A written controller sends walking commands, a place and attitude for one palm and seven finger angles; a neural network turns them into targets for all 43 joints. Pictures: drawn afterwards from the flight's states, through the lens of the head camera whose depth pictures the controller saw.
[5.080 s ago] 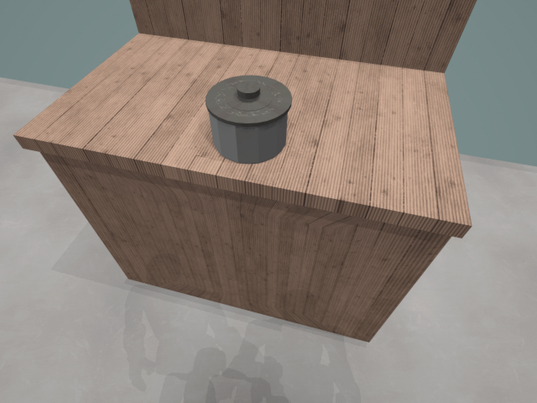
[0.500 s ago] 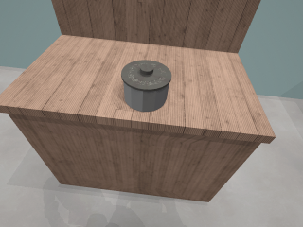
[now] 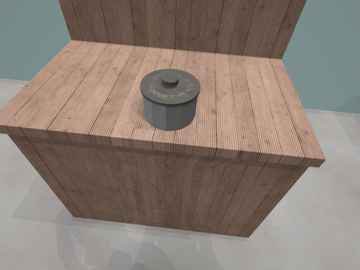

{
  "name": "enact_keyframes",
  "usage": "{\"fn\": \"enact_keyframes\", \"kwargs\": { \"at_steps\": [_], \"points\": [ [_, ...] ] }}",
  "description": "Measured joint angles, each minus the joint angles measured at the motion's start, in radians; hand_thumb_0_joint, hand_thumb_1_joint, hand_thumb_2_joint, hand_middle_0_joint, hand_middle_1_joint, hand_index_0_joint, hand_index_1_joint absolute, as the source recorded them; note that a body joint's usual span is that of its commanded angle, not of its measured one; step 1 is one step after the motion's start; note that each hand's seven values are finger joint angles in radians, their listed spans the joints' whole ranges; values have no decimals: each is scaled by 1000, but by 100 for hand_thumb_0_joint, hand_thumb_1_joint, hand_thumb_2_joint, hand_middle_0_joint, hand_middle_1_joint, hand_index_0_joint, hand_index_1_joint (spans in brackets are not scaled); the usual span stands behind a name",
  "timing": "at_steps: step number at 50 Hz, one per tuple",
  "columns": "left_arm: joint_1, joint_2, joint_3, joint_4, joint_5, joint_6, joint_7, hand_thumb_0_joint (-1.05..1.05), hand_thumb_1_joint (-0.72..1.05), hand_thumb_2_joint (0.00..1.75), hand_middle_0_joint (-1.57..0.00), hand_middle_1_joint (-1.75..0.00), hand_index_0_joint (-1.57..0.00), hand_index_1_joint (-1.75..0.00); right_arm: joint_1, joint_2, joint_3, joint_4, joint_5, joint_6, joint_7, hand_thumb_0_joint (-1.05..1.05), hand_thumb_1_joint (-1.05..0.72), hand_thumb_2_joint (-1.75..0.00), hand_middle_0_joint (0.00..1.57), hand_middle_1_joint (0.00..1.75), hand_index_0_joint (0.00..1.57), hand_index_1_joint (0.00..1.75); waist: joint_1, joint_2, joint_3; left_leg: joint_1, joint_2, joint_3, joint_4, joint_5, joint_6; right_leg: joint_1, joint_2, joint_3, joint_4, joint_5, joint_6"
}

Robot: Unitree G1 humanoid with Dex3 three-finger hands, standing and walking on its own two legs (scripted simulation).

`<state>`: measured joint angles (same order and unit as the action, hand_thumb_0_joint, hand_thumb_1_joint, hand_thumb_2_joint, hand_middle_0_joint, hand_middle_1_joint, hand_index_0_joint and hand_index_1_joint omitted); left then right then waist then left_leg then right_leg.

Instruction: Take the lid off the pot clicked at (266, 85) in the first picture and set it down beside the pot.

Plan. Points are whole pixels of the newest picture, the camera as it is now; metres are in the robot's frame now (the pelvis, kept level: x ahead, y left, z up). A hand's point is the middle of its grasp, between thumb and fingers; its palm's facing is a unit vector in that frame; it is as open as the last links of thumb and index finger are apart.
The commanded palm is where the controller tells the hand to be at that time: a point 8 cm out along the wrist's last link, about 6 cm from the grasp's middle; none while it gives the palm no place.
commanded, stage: shuffle to correct the standing spot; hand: left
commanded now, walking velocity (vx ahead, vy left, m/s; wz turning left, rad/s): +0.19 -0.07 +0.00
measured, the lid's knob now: (170, 79) +0.58 +0.07 +0.12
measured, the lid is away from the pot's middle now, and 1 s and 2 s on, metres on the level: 0.00 0.00 0.00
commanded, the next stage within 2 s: come to a stop and stand still in 0.46 s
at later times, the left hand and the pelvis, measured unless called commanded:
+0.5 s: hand out of the picture +0.10 +0.15 -0.17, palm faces +0.03 -0.98 -0.19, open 7.3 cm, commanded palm none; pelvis +0.07 -0.03 +0.00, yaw +0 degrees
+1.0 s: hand out of the picture +0.16 +0.13 -0.19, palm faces +0.09 -0.98 -0.18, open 7.4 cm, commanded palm none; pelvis +0.14 -0.04 -0.01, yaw +0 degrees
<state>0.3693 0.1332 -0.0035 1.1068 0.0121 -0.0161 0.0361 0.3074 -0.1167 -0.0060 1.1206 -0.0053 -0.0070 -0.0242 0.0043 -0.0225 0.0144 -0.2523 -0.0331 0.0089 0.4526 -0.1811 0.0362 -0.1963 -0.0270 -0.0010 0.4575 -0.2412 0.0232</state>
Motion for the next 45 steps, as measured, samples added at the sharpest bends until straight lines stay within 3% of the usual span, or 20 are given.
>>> {"fn": "enact_keyframes", "kwargs": {
  "at_steps": [14, 17, 21, 25, 27, 28, 31, 34, 38, 41, 42, 45],
  "points": [
    [44, 6, 35, -18, 4, 10, -21, 1, 91, 90, -20, -29, -20, -30, 48, 14, -15, -21, -13, -10, 7, 1, -91, -90, 19, 30, 20, 30, 0, -18, -25, -29, 10, 0, 145, -126, -2, -17, 13, 3, 117, -118, -31],
    [40, 10, 38, -14, 9, 15, -26, 1, 91, 90, -20, -29, -20, -30, 57, 24, -17, -31, -15, -26, 3, 1, -91, -90, 19, 30, 20, 30, -8, -31, -30, -10, 6, 18, 129, -144, 5, -64, 9, -4, 235, -195, -58],
    [-12, 17, 47, -28, 7, 10, -29, 1, 91, 90, -19, -29, -20, -30, 74, 36, -11, -42, -23, -52, -2, 0, -91, -90, 20, 30, 20, 30, -37, -19, -16, 43, 11, 12, 39, -115, -2, -172, 17, -36, 417, -256, -70],
    [-80, 29, 62, -74, 3, -4, -28, 2, 93, 90, -20, -29, -20, -30, 93, 35, -7, -26, -24, -48, -4, 0, -91, -90, 20, 30, 20, 30, -40, 13, 1, 79, 29, -10, -5, -109, -27, -186, 12, -61, 276, -174, -66],
    [-92, 43, 65, -104, 2, -26, -33, 2, 94, 90, -20, -29, -20, -30, 106, 32, -9, -17, -20, -41, -1, 0, -91, -90, 20, 30, 21, 30, -29, 16, 2, 64, 31, -15, 61, -157, -38, -138, 4, -58, 123, -76, -61],
    [-98, 48, 68, -114, 3, -37, -30, 2, 94, 90, -20, -29, -20, -30, 105, 30, -11, -11, -17, -33, 1, 0, -91, -90, 20, 30, 21, 30, -20, 15, 4, 37, 36, -5, 141, -212, -31, -137, 4, -60, 117, -4, -58],
    [-105, 33, 66, -120, 2, -44, -16, 1, 93, 90, -19, -29, -20, -30, 69, 4, -27, -1, -15, 1, 8, 1, -91, -90, 20, 30, 21, 30, -14, 44, 19, -88, 58, 0, 448, -323, -16, -105, 27, -95, 139, -45, -74],
    [-77, 11, 59, -111, 2, -32, -5, 1, 93, 90, -19, -29, -20, -30, 22, -22, -37, -18, -14, 11, 6, 1, -91, -90, 20, 30, 20, 30, -7, 37, 13, -173, 60, 24, 543, -283, -25, -50, 37, -94, 78, -48, -77],
    [-46, -11, 40, -84, 7, -13, 0, 1, 93, 90, -19, -29, -20, -30, -45, -37, -36, -61, -3, 4, -2, 1, -91, -90, 19, 30, 20, 30, 3, 12, 14, -179, 58, 45, 369, -193, -52, -7, 41, -73, 32, -41, -76],
    [-33, -17, 30, -74, 5, -2, -3, 1, 92, 90, -20, -29, -20, -30, -86, -36, -33, -87, 4, 2, -5, 1, -91, -90, 19, 30, 20, 30, 13, 0, 24, -121, 50, 44, 179, -84, -62, 4, 43, -64, 62, -72, -67],
    [-29, -18, 28, -72, 3, 2, -4, 1, 92, 90, -20, -29, -20, -30, -95, -36, -32, -94, 4, 0, -5, 0, -91, -90, 19, 30, 20, 30, 14, 2, 26, -95, 51, 42, 119, -13, -60, 4, 47, -65, 84, -90, -63],
    [-44, -3, 32, -72, -1, 22, 3, 1, 92, 90, -20, -29, -20, -30, -126, -17, -28, -107, 0, 4, -9, 0, -91, -90, 19, 30, 20, 30, 23, -31, 38, -71, 29, 49, 106, -17, -7, 3, 26, -61, 135, -119, -49]
  ]
}}
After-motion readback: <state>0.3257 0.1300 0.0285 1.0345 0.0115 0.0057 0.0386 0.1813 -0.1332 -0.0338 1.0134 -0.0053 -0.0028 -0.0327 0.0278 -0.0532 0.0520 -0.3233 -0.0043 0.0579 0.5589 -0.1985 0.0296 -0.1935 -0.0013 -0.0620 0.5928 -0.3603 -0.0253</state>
